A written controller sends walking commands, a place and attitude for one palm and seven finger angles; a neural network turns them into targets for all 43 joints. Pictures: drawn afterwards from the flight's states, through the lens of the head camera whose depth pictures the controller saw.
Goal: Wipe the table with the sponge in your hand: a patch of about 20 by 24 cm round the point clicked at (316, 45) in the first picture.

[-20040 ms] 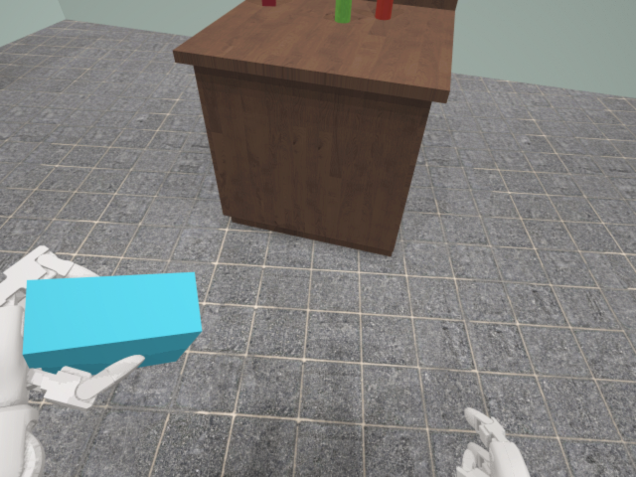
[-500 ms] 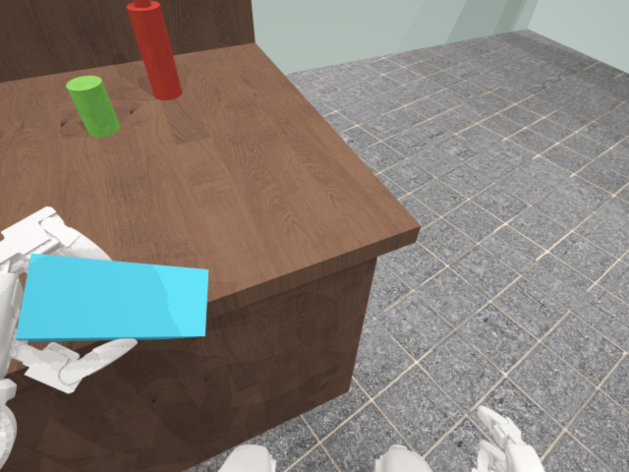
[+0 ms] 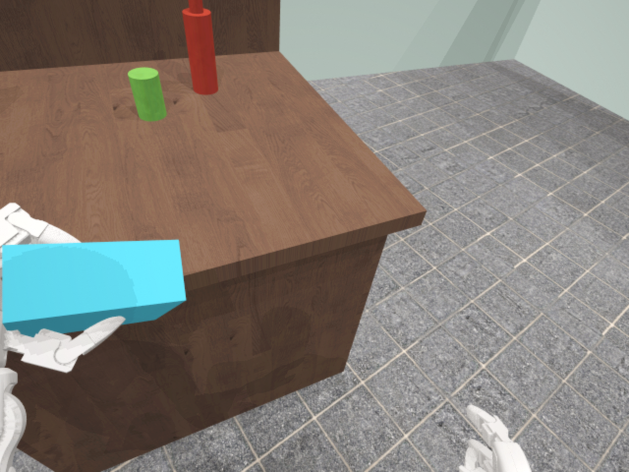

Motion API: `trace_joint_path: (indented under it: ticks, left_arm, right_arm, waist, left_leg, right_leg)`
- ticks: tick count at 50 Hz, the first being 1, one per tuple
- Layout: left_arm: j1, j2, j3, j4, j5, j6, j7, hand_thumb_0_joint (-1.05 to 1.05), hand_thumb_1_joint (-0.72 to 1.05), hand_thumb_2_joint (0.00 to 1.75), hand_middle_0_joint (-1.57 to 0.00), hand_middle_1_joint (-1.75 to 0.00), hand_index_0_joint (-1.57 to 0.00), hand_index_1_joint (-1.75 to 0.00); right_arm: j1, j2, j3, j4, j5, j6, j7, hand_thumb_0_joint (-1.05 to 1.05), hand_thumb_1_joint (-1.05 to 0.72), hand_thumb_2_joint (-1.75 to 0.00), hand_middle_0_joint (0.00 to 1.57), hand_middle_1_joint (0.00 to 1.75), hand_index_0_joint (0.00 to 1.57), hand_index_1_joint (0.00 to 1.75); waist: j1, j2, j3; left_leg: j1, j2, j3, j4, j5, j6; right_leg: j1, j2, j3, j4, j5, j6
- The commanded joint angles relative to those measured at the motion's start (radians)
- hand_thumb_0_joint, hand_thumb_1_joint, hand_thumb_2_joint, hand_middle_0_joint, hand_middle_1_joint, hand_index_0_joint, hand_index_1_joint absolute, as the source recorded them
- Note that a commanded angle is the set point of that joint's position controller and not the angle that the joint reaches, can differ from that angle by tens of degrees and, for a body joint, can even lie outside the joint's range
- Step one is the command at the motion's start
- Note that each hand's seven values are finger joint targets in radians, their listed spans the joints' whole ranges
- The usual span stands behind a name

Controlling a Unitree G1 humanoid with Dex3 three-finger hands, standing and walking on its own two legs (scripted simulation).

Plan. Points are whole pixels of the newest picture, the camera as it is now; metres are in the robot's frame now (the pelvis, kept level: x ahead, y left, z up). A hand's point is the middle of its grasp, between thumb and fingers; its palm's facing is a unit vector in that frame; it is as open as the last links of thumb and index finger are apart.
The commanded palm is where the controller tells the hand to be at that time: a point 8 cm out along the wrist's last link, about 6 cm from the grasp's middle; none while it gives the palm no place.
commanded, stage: come to a stop and stand still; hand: left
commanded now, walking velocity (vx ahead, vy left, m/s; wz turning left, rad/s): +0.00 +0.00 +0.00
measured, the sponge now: (121, 288) +0.24 +0.23 +0.16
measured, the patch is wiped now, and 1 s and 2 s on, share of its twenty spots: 0.00 0.00 0.00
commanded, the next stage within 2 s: look again from close up in 1.02 s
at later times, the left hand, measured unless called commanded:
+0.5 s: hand (42, 348) +0.16 +0.26 +0.17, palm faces +0.41 -0.86 -0.31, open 9.9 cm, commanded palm +0.10 +0.30 +0.20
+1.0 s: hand out of the picture +0.16 +0.29 +0.18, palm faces +0.43 -0.84 -0.35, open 9.9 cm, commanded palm +0.10 +0.33 +0.20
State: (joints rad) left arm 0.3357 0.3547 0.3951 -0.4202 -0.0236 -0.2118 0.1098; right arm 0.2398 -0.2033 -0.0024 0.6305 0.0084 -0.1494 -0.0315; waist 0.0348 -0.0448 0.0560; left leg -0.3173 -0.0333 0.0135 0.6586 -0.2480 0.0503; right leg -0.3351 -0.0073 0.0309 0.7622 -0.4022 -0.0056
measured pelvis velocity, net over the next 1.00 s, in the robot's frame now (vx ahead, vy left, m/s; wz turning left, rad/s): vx -0.06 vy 0.04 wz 0.01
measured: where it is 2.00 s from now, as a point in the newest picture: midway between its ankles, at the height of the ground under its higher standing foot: outside the picture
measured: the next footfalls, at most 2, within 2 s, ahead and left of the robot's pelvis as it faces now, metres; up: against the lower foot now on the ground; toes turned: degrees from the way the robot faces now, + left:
right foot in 0.24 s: +0.01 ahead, -0.06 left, +0.00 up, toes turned -2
left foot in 0.50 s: -0.01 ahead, +0.16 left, +0.00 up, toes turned +0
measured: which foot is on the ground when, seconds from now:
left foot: down 0.00-0.28, up 0.30-0.48, down 0.50-1.00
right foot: up 0.00-0.22, down 0.24-1.00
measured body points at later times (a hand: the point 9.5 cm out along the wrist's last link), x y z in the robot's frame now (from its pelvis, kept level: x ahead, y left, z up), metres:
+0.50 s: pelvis -0.05 +0.02 +0.01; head -0.06 +0.03 +0.46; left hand +0.14 +0.30 +0.19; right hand +0.09 -0.23 -0.07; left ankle -0.05 +0.16 -0.72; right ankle -0.03 -0.06 -0.72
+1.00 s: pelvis -0.06 +0.04 +0.02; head -0.05 +0.05 +0.47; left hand +0.13 +0.33 +0.20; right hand +0.10 -0.16 -0.07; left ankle -0.05 +0.16 -0.72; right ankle -0.03 -0.06 -0.72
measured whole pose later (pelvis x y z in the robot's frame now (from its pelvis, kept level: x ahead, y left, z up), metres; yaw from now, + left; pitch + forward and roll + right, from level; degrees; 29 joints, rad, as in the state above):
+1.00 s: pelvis -0.06 +0.04 +0.02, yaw +0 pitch -2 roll +0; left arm 0.39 0.32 0.32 -0.44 -0.02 -0.15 0.13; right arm 0.23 -0.17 0.04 0.63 0.00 -0.13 -0.03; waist 0.03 -0.01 0.06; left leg -0.19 -0.01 -0.01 0.46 -0.23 0.00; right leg -0.21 0.00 -0.05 0.45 -0.20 -0.02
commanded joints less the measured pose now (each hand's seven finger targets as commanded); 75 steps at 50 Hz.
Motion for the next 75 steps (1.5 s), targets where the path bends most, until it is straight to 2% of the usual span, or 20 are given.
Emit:
trace_joint_path:
  ticks: [1, 3, 8, 10, 12, 13, 14, 15, 17, 22, 27, 28, 29, 33, 35, 38, 43, 59, 71, 75]
  left_arm:
    - [-0.217, 0.147, 0.015, -0.294, 0.012, -0.048, 0.005, 0.0, 0.1, 1.3, -1.2, -1.6, -1.2, -1.6]
    - [-0.174, 0.156, 0.029, -0.355, 0.018, -0.044, 0.01, 0.0, 0.1, 1.3, -1.2, -1.6, -1.2, -1.6]
    - [0.015, 0.201, 0.107, -0.282, 0.011, -0.023, 0.015, 0.0, 0.1, 1.3, -1.2, -1.6, -1.2, -1.6]
    - [0.012, 0.201, 0.112, -0.215, 0.008, -0.011, 0.009, 0.0, 0.1, 1.3, -1.2, -1.6, -1.2, -1.6]
    - [-0.008, 0.213, 0.112, -0.152, 0.005, -0.001, -0.003, 0.0, 0.1, 1.3, -1.2, -1.6, -1.2, -1.6]
    - [-0.011, 0.2, 0.099, -0.123, 0.004, -0.005, -0.006, 0.0, 0.1, 1.3, -1.2, -1.6, -1.2, -1.6]
    - [-0.055, 0.184, 0.08, -0.131, -0.007, -0.004, -0.011, 0.0, 0.1, 1.3, -1.2, -1.6, -1.2, -1.6]
    - [-0.048, 0.135, 0.035, -0.097, -0.014, 0.01, -0.017, 0.0, 0.1, 1.3, -1.2, -1.6, -1.2, -1.6]
    - [-0.035, 0.136, 0.025, -0.118, -0.011, 0.012, -0.014, 0.0, 0.1, 1.3, -1.2, -1.6, -1.2, -1.6]
    - [-0.104, 0.171, 0.029, -0.278, 0.011, -0.024, 0.046, 0.0, 0.1, 1.3, -1.2, -1.6, -1.2, -1.6]
    - [-0.018, 0.217, 0.095, -0.341, 0.001, -0.035, 0.047, 0.0, 0.1, 1.3, -1.2, -1.6, -1.2, -1.6]
    - [0.016, 0.258, 0.143, -0.361, -0.007, -0.037, 0.04, 0.0, 0.1, 1.3, -1.2, -1.6, -1.2, -1.6]
    - [0.011, 0.222, 0.112, -0.357, -0.003, -0.044, 0.034, 0.0, 0.1, 1.3, -1.2, -1.6, -1.2, -1.6]
    - [0.109, 0.159, 0.091, -0.209, -0.018, -0.032, 0.024, 0.0, 0.1, 1.3, -1.2, -1.6, -1.2, -1.6]
    - [0.107, 0.147, 0.073, -0.183, -0.024, -0.028, 0.021, 0.0, 0.1, 1.3, -1.2, -1.6, -1.2, -1.6]
    - [0.045, 0.139, 0.047, -0.197, -0.025, -0.019, 0.018, 0.0, 0.1, 1.3, -1.2, -1.6, -1.2, -1.6]
    - [-0.102, 0.174, 0.042, -0.301, -0.003, -0.021, 0.033, 0.0, 0.1, 1.3, -1.2, -1.6, -1.2, -1.6]
    - [0.073, 0.152, 0.053, -0.217, -0.029, -0.01, 0.035, 0.0, 0.1, 1.3, -1.2, -1.6, -1.2, -1.6]
    - [0.021, 0.15, 0.03, -0.269, -0.028, -0.011, 0.049, 0.0, 0.1, 1.3, -1.2, -1.6, -1.2, -1.6]
    - [0.033, 0.145, 0.028, -0.227, -0.03, -0.004, 0.046, 0.0, 0.1, 1.3, -1.2, -1.6, -1.2, -1.6]
  right_arm:
    - [-0.12, -0.117, -0.055, -0.163, -0.006, -0.075, 0.015, 0.0, -0.9, -0.9, 0.2, 0.3, 0.2, 0.3]
    - [-0.132, -0.122, -0.06, -0.175, 0.002, -0.083, 0.028, 0.0, -0.9, -0.9, 0.2, 0.3, 0.2, 0.3]
    - [-0.107, -0.112, -0.052, -0.185, -0.008, -0.059, 0.031, 0.0, -0.9, -0.9, 0.2, 0.3, 0.2, 0.3]
    - [-0.089, -0.108, -0.046, -0.181, -0.013, -0.035, 0.025, 0.0, -0.9, -0.9, 0.2, 0.3, 0.2, 0.3]
    - [-0.083, -0.103, -0.047, -0.175, -0.008, -0.009, 0.022, 0.0, -0.9, -0.9, 0.2, 0.3, 0.2, 0.3]
    - [-0.089, -0.095, -0.042, -0.173, -0.005, -0.002, 0.023, 0.0, -0.9, -0.9, 0.2, 0.3, 0.2, 0.3]
    - [-0.104, -0.105, -0.048, -0.18, 0.015, 0.001, 0.019, 0.0, -0.9, -0.9, 0.2, 0.3, 0.2, 0.3]
    - [-0.094, -0.118, -0.053, -0.179, 0.021, -0.004, 0.015, 0.0, -0.9, -0.9, 0.2, 0.3, 0.2, 0.3]
    - [-0.101, -0.117, -0.045, -0.17, 0.017, -0.008, 0.013, 0.0, -0.9, -0.9, 0.2, 0.3, 0.2, 0.3]
    - [-0.127, -0.085, -0.021, -0.159, -0.015, -0.051, -0.015, 0.0, -0.9, -0.9, 0.2, 0.3, 0.2, 0.3]
    - [-0.108, -0.134, -0.06, -0.175, 0.0, -0.066, -0.008, 0.0, -0.9, -0.9, 0.2, 0.3, 0.2, 0.3]
    - [-0.119, -0.108, -0.039, -0.173, -0.003, -0.065, -0.003, 0.0, -0.9, -0.9, 0.2, 0.3, 0.2, 0.3]
    - [-0.129, -0.095, -0.03, -0.18, 0.001, -0.059, 0.0, 0.0, -0.9, -0.9, 0.2, 0.3, 0.2, 0.3]
    - [-0.104, -0.116, -0.052, -0.187, 0.006, -0.048, 0.008, 0.0, -0.9, -0.9, 0.2, 0.3, 0.2, 0.3]
    - [-0.087, -0.116, -0.051, -0.182, 0.006, -0.038, 0.007, 0.0, -0.9, -0.9, 0.2, 0.3, 0.2, 0.3]
    - [-0.101, -0.115, -0.042, -0.174, 0.002, -0.03, -0.003, 0.0, -0.9, -0.9, 0.2, 0.3, 0.2, 0.3]
    - [-0.131, -0.111, -0.025, -0.174, -0.003, -0.041, -0.018, 0.0, -0.9, -0.9, 0.2, 0.3, 0.2, 0.3]
    - [-0.123, -0.105, -0.024, -0.183, 0.002, -0.007, -0.008, 0.0, -0.9, -0.9, 0.2, 0.3, 0.2, 0.3]
    - [-0.133, -0.114, -0.031, -0.193, 0.003, 0.003, -0.021, 0.0, -0.9, -0.9, 0.2, 0.3, 0.2, 0.3]
    - [-0.124, -0.118, -0.034, -0.187, 0.001, 0.015, -0.021, 0.0, -0.9, -0.9, 0.2, 0.3, 0.2, 0.3]
  waist:
    - [-0.045, 0.293, -0.056]
    - [-0.03, 0.231, -0.104]
    - [-0.023, 0.315, -0.135]
    - [-0.019, 0.233, -0.12]
    - [-0.021, 0.039, -0.126]
    - [-0.03, -0.072, -0.134]
    - [-0.019, -0.177, -0.105]
    - [-0.032, -0.211, -0.032]
    - [-0.048, -0.135, -0.031]
    - [-0.014, 0.02, -0.114]
    - [-0.002, 0.168, -0.174]
    - [-0.011, 0.283, -0.176]
    - [-0.009, 0.29, -0.128]
    - [-0.021, 0.023, -0.074]
    - [-0.031, -0.022, -0.073]
    - [-0.038, 0.04, -0.056]
    - [-0.023, 0.161, -0.084]
    - [-0.021, 0.085, -0.161]
    - [-0.018, 0.12, -0.18]
    - [-0.025, 0.1, -0.165]
  left_leg:
    - [0.015, 0.263, -0.441, -0.514, -0.367, 0.042]
    - [0.038, 0.223, -0.298, -0.488, -0.354, 0.047]
    - [-0.006, 0.178, -0.212, -0.52, -0.407, -0.024]
    - [-0.069, 0.151, -0.202, -0.46, -0.378, -0.057]
    - [-0.066, 0.069, -0.101, -0.217, -0.282, -0.06]
    - [-0.023, 0.004, -0.036, 0.037, -0.209, -0.057]
    - [-0.068, -0.021, -0.059, 0.272, -0.179, -0.06]
    - [-0.096, 0.009, -0.107, 0.363, -0.133, -0.059]
    - [-0.086, 0.043, -0.104, 0.402, -0.063, -0.065]
    - [0.088, 0.012, 0.03, -0.178, -0.019, -0.024]
    - [0.214, 0.156, -0.098, -0.229, 0.39, 0.004]
    - [0.195, 0.16, -0.122, -0.267, 0.34, 0.005]
    - [0.096, 0.164, -0.156, -0.292, 0.256, 0.005]
    - [-0.012, 0.085, -0.091, -0.245, -0.056, -0.02]
    - [0.037, 0.062, -0.073, -0.194, -0.091, -0.026]
    - [0.105, 0.062, -0.072, -0.217, -0.093, -0.027]
    - [0.059, 0.124, -0.158, -0.383, -0.114, -0.008]
    - [0.112, 0.094, -0.084, -0.287, 0.237, -0.049]
    - [0.15, 0.087, -0.072, -0.275, 0.265, -0.049]
    - [0.117, 0.095, -0.085, -0.292, 0.129, -0.037]
  right_leg:
    - [-0.098, 0.051, 0.057, 0.262, -0.013, 0.003]
    - [-0.054, 0.054, 0.004, 0.205, 0.034, 0.006]
    - [0.158, 0.095, -0.119, -0.195, -0.01, -0.024]
    - [0.291, 0.081, -0.101, -0.392, 0.054, -0.04]
    - [0.303, -0.012, -0.016, -0.511, 0.13, -0.07]
    - [0.198, -0.131, 0.107, -0.562, 0.166, -0.116]
    - [0.068, -0.261, 0.284, -0.619, 0.001, -0.191]
    - [-0.068, -0.312, 0.341, -0.638, -0.145, -0.212]
    - [-0.116, -0.273, 0.255, -0.59, -0.118, -0.216]
    - [0.082, -0.174, 0.148, -0.455, 0.033, -0.129]
    - [0.146, -0.027, 0.041, -0.256, 0.316, -0.019]
    - [0.138, -0.023, 0.0, -0.228, 0.273, -0.008]
    - [0.188, -0.009, -0.039, -0.275, 0.21, 0.002]
    - [0.21, -0.051, 0.075, -0.422, 0.081, -0.022]
    - [0.114, -0.092, 0.124, -0.478, -0.034, -0.044]
    - [0.01, -0.08, 0.107, -0.484, -0.102, -0.042]
    - [0.142, 0.001, 0.006, -0.341, 0.104, 0.002]
    - [0.258, -0.039, -0.008, -0.385, 0.402, -0.008]
    - [0.272, -0.045, -0.005, -0.393, 0.438, -0.007]
    - [0.253, -0.033, -0.022, -0.375, 0.298, -0.012]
